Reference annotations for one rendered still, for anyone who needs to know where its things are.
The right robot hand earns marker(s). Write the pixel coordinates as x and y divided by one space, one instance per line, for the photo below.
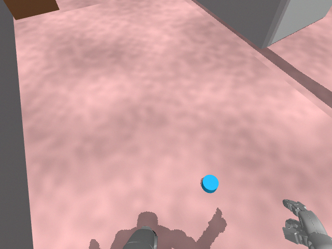
308 224

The right robot arm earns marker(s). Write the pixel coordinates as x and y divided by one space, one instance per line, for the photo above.
319 241

